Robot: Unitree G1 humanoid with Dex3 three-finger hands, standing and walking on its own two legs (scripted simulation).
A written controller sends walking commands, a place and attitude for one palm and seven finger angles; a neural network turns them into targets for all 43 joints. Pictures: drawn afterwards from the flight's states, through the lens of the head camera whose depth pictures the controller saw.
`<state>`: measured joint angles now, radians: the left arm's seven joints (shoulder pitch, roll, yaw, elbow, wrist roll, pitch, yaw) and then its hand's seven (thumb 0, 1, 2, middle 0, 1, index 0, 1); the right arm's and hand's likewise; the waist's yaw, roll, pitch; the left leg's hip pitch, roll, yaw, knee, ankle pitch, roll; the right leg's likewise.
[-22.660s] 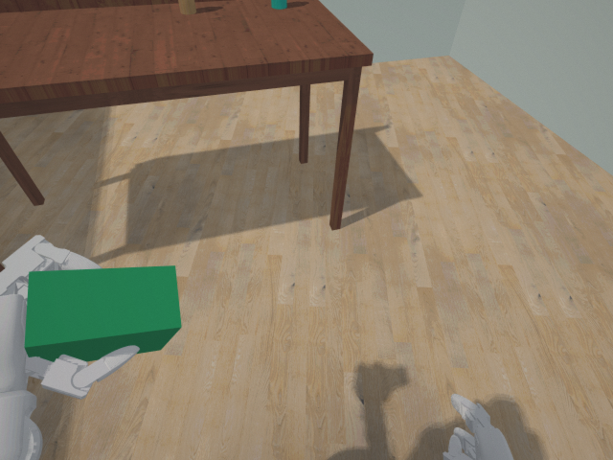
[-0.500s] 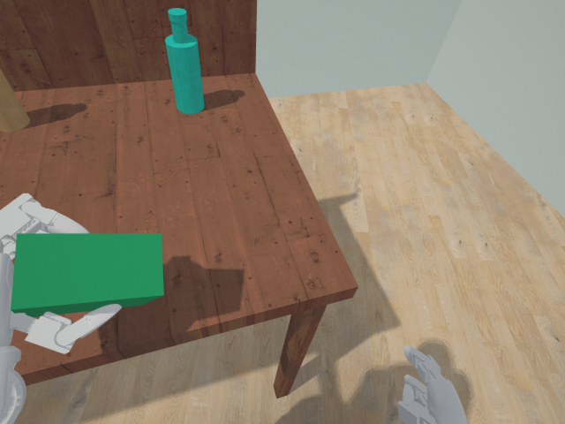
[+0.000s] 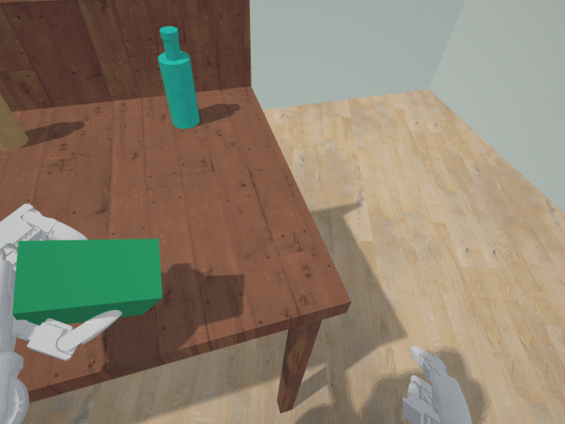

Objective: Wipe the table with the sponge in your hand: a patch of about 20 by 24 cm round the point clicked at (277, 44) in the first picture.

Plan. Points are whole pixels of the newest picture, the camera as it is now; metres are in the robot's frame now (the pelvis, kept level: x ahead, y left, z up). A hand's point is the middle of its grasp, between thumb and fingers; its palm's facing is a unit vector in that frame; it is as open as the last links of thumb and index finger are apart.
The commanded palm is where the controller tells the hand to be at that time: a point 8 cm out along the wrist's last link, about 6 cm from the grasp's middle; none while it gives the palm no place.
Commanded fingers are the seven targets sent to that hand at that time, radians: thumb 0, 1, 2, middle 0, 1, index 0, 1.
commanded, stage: look again from close up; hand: left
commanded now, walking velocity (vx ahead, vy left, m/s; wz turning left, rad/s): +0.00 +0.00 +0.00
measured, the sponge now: (111, 282) +0.23 +0.21 +0.14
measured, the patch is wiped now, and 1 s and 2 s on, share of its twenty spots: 0.00 0.00 0.00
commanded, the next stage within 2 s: shuffle to correct the standing spot in 0.24 s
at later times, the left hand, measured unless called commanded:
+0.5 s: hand (48, 302) +0.19 +0.25 +0.16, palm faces +0.39 -0.85 -0.35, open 10.3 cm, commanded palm +0.14 +0.28 +0.17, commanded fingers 0.00 0.10 1.30 -1.20 -1.60 -1.20 -1.60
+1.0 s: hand (111, 305) +0.20 +0.19 +0.16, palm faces +0.31 -0.86 -0.41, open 10.3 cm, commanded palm +0.14 +0.23 +0.17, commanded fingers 0.00 0.10 1.30 -1.20 -1.60 -1.20 -1.60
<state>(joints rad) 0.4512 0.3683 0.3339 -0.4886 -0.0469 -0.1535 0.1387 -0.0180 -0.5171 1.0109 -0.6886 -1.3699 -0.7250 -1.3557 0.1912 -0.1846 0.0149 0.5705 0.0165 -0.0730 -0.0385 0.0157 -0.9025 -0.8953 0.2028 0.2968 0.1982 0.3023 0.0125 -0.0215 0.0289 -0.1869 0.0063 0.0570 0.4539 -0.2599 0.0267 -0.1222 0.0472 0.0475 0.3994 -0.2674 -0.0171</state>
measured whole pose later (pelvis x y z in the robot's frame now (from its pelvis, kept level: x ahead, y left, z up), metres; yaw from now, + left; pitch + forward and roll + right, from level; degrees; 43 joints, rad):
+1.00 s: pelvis -0.03 -0.04 +0.00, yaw -3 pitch -1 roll -1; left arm 0.51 0.39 0.36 -0.52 -0.07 -0.14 0.15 -0.02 -0.52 1.01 -0.69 -1.37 -0.72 -1.36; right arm 0.25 -0.24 -0.03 0.59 0.02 -0.06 -0.05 0.02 -0.90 -0.90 0.20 0.30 0.20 0.30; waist -0.03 0.00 0.04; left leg -0.26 0.09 0.07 0.52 -0.25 -0.02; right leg -0.21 0.09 -0.01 0.45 -0.24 -0.06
